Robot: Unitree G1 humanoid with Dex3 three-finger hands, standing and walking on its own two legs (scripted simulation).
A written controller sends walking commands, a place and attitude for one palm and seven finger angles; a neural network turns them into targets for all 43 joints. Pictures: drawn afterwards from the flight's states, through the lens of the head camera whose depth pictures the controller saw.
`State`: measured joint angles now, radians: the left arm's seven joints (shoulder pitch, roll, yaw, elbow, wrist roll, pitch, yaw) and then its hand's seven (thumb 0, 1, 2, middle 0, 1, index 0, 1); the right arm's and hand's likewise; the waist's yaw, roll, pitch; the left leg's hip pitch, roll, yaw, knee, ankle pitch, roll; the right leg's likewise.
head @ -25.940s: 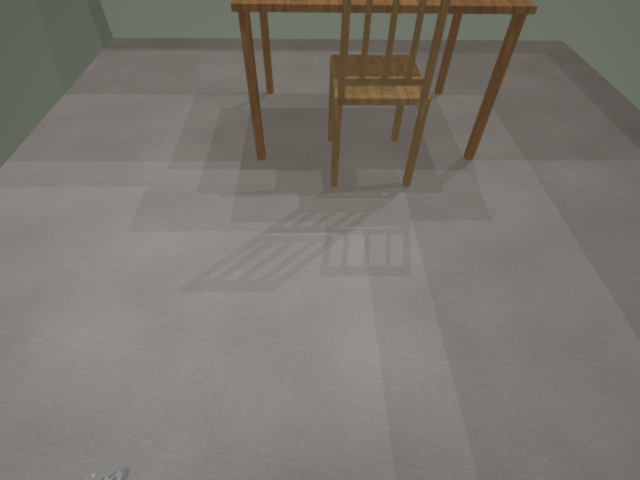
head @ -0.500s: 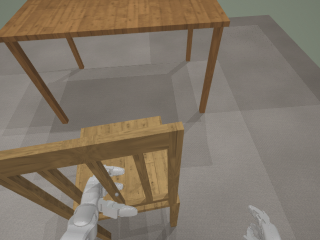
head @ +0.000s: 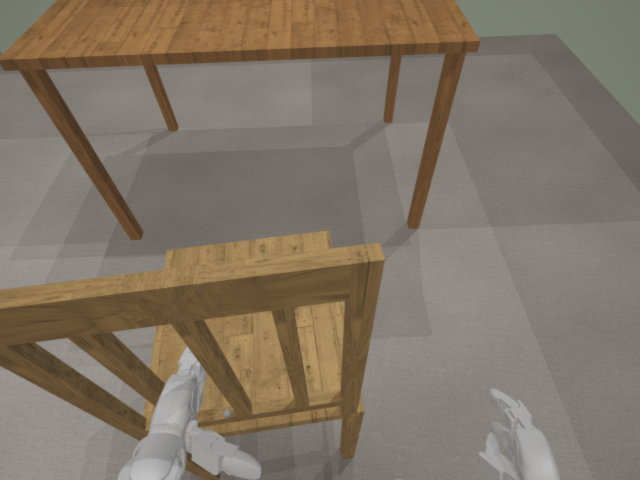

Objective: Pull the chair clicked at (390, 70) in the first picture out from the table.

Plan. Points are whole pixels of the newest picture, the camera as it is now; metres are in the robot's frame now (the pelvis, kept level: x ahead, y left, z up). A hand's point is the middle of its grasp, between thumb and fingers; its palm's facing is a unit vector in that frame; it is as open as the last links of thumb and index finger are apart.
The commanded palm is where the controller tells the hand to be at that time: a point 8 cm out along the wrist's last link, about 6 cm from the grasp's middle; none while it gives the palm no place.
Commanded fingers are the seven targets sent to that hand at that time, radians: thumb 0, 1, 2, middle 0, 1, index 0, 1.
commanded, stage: draw the fingers out of the gap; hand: left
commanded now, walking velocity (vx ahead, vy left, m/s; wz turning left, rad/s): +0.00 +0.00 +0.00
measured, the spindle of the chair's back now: (222, 374) +0.26 +0.13 -0.01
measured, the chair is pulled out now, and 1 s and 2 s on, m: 0.60 0.60 0.59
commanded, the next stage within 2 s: draw the hand back to the body in 0.68 s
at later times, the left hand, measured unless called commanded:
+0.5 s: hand out of the picture +0.14 +0.12 -0.03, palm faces -0.02 -0.99 -0.13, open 17.5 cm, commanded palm +0.11 +0.17 -0.01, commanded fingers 0.00 -0.55 0.20 0.00 0.00 0.00 0.00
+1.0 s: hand out of the picture +0.14 +0.13 +0.03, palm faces +0.12 -0.99 -0.02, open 17.5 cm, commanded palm +0.08 +0.19 +0.03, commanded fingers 0.00 -0.55 0.20 0.00 0.00 0.00 0.00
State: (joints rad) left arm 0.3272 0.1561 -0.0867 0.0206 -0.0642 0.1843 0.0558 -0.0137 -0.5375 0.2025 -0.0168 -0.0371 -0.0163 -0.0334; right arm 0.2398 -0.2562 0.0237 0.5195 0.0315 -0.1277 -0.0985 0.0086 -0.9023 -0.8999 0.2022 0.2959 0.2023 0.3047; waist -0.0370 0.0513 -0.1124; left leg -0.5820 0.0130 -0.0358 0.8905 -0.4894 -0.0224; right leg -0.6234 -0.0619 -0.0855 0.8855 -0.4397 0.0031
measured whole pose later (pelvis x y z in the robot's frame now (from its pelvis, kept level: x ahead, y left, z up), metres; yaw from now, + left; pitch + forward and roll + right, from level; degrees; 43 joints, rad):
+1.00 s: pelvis -0.01 +0.01 -0.03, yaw +0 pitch +13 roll -2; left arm 0.86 0.13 -0.14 -0.46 -0.10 -0.15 0.04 -0.02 -0.54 0.20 -0.01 0.00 -0.01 0.00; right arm 0.25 -0.20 -0.02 0.44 0.05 -0.16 -0.10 0.01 -0.90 -0.90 0.20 0.30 0.20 0.30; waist 0.01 0.05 -0.17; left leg -0.76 0.01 -0.05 1.11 -0.58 -0.02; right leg -0.78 -0.07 -0.10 1.07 -0.52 0.01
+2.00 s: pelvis +0.01 -0.02 +0.04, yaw +0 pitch -4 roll +0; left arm 0.62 0.45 0.15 -0.38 -0.03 0.10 0.09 0.00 0.59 0.75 -0.17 -0.24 -0.53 -0.38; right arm 0.16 -0.24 0.02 0.66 0.03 -0.22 -0.12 0.01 -0.90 -0.90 0.20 0.30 0.20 0.30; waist 0.07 0.11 0.05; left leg -0.11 0.05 -0.03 0.51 -0.33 -0.05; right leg -0.16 -0.02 -0.10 0.53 -0.31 -0.02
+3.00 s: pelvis -0.07 +0.01 +0.04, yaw -1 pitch -1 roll -1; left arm 0.57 0.44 0.46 -0.51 -0.05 -0.12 0.19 0.01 0.89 0.90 -0.22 -0.31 -0.28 -0.33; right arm 0.16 -0.22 -0.03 0.62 0.04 -0.05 -0.11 0.01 -0.90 -0.90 0.20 0.30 0.20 0.30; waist 0.01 0.06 0.06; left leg -0.31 0.02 -0.03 0.56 -0.25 -0.02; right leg -0.32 -0.04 -0.09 0.50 -0.16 0.00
